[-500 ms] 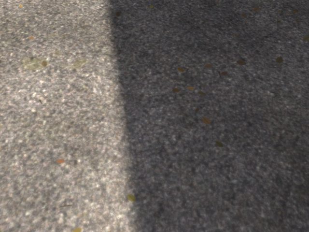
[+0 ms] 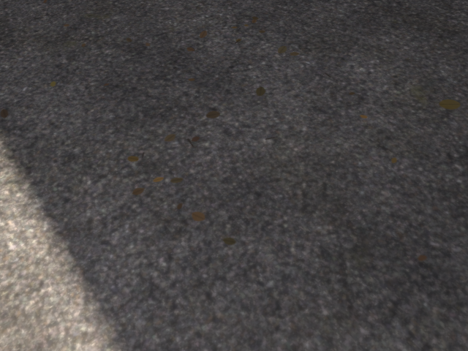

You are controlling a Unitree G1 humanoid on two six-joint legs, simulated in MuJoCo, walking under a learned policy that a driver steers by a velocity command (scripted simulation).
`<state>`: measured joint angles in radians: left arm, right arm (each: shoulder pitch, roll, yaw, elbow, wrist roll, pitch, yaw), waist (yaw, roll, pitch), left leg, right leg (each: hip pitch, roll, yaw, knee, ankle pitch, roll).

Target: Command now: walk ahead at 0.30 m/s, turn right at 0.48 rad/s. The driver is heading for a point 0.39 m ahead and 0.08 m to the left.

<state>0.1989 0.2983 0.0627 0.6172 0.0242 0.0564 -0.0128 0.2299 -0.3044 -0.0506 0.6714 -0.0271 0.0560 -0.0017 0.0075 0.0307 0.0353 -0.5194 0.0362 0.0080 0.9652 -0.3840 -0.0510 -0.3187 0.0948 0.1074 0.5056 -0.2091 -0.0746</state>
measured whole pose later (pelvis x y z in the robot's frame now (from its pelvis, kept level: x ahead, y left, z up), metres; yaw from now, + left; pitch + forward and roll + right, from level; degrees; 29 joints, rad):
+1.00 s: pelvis +0.41 -0.04 +0.00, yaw +1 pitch +0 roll -2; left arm 0.34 0.21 0.01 0.92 0.01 -0.06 0.00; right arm 0.15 -0.20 -0.01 0.85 -0.03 -0.02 0.00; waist 0.04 0.03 0.05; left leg -0.41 0.01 0.01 0.56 -0.08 0.04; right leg -0.13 0.06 -0.10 0.41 -0.28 -0.06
